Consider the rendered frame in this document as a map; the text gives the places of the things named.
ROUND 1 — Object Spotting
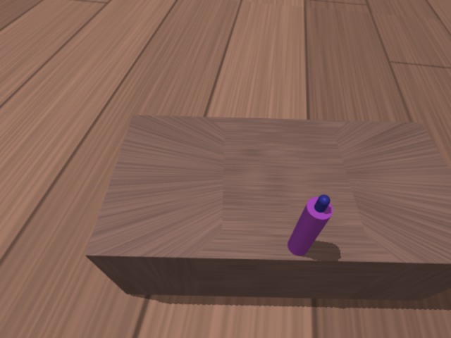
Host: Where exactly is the bottle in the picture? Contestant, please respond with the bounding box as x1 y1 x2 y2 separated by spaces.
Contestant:
288 195 333 256

